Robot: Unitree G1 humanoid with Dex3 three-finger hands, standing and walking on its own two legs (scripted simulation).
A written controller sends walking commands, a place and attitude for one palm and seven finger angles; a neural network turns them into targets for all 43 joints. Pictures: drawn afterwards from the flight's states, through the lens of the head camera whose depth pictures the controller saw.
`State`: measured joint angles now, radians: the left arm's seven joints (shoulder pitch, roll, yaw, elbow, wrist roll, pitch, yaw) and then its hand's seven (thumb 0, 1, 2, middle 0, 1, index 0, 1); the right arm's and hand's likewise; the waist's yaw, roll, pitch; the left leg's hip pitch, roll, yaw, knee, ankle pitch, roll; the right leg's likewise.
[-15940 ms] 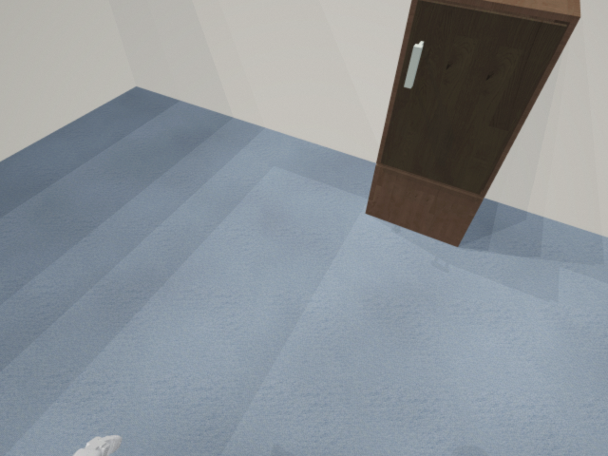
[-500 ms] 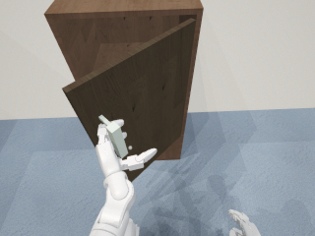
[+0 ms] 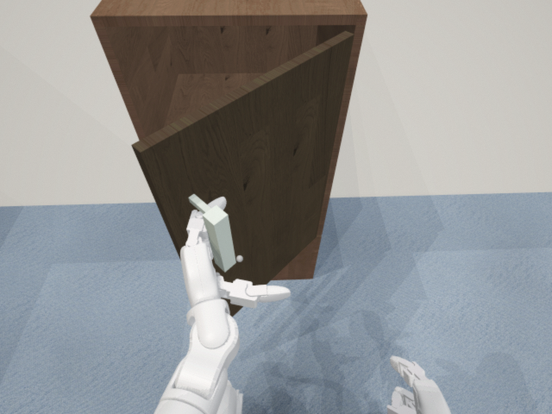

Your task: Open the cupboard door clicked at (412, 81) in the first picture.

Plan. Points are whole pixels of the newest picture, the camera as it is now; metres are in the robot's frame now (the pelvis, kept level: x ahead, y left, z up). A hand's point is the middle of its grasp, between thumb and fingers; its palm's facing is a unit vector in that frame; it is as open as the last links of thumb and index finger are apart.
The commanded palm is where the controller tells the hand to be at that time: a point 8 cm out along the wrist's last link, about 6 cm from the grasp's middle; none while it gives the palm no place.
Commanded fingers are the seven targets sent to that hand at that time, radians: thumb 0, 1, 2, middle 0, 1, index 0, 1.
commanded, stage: slide the hand sideways off the handle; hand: left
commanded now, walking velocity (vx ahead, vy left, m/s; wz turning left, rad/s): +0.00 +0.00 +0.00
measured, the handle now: (211, 233) +0.37 +0.12 +0.06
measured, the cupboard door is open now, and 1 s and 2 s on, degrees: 44 47 47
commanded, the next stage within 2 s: draw the hand back to the body in 1.14 s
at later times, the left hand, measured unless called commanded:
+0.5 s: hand (221, 304) +0.26 +0.09 +0.05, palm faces +0.01 -1.00 +0.01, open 16.2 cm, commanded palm +0.24 +0.14 +0.05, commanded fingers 0.00 -0.50 0.30 -0.15 -0.30 -0.15 -0.30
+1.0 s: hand (193, 327) +0.23 +0.12 +0.05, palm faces +0.06 -1.00 -0.01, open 16.3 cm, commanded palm +0.20 +0.18 +0.05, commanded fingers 0.00 -0.50 0.30 -0.15 -0.30 -0.15 -0.30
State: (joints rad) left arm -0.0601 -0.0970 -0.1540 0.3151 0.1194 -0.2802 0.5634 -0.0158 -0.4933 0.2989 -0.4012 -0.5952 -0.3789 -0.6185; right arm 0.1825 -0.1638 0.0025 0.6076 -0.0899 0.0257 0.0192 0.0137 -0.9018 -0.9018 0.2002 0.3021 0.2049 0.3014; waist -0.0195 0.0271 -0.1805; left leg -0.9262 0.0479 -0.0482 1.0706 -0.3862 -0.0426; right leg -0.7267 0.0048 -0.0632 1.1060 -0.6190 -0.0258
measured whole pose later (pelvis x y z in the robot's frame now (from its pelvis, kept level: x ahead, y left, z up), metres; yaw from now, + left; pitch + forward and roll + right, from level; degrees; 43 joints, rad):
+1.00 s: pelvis +0.00 +0.00 -0.01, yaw -1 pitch +12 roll -1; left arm 0.39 0.11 -0.09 -0.07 -0.09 -0.38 0.08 -0.02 -0.50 0.30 -0.17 -0.30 -0.16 -0.30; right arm 0.24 -0.20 0.02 0.45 -0.02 0.01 -0.01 0.02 -0.90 -0.90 0.20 0.30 0.21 0.30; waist -0.01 0.04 -0.15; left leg -0.92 0.06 -0.04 1.11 -0.40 -0.04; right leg -0.73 0.02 -0.05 1.14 -0.63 -0.02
